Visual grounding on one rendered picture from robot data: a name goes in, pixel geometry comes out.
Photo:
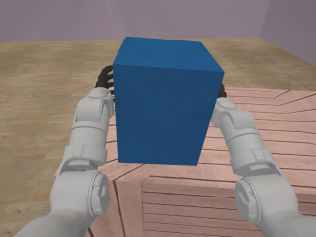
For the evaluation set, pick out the carton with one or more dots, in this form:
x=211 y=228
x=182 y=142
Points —
x=165 y=91

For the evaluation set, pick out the left robot forearm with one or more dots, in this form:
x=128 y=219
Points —
x=87 y=146

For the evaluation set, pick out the right robot forearm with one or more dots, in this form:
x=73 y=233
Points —
x=249 y=156

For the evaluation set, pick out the robot left hand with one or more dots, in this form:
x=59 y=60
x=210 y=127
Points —
x=103 y=79

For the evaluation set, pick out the robot right upper arm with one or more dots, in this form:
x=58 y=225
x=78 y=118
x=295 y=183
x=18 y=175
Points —
x=269 y=202

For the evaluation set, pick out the robot right hand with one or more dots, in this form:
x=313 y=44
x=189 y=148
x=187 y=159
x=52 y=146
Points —
x=222 y=93

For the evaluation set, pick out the robot left upper arm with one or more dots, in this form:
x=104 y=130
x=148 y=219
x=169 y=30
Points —
x=78 y=197

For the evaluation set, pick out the pedestal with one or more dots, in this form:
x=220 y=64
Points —
x=161 y=200

